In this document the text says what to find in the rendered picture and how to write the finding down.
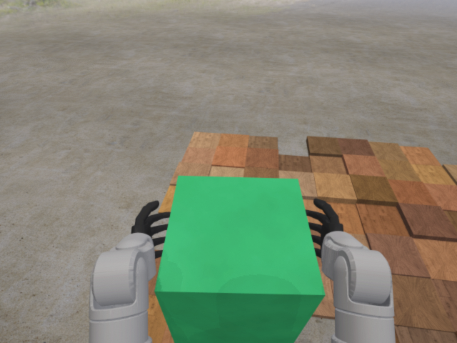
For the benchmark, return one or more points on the carton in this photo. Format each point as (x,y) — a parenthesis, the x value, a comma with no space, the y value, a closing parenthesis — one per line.
(238,263)

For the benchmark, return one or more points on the robot left hand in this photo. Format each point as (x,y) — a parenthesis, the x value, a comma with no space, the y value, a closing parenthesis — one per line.
(144,221)

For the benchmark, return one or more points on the robot right hand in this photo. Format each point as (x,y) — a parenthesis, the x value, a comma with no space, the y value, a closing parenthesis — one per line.
(329,220)

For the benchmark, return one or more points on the robot right forearm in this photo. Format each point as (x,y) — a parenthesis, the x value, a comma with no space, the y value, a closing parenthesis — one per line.
(362,290)

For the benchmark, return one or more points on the robot left forearm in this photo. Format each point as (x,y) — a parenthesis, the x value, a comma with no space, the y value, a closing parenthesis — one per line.
(119,292)

